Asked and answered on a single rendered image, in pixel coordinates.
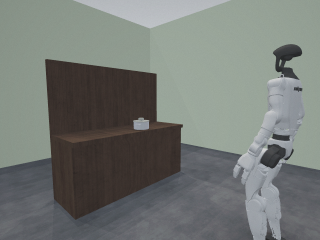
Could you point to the robot right forearm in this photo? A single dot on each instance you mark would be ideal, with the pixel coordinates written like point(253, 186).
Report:
point(293, 131)

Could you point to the robot left forearm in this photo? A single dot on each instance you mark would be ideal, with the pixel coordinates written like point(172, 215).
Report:
point(261, 140)

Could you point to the robot head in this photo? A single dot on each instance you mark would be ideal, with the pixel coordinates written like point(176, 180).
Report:
point(286, 53)

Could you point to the lid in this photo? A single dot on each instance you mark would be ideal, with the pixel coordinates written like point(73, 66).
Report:
point(140, 121)

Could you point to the table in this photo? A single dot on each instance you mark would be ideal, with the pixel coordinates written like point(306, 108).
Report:
point(97, 156)

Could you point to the robot left upper arm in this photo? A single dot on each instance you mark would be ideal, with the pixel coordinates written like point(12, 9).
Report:
point(276, 89)

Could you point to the left robot hand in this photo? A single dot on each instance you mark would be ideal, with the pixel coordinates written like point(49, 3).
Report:
point(247, 161)

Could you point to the robot right upper arm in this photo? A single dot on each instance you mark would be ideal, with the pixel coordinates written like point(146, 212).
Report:
point(301, 109)

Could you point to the pot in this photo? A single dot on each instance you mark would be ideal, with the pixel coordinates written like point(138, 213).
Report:
point(141, 125)

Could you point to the humanoid robot torso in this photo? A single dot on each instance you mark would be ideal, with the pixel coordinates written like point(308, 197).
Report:
point(291, 107)

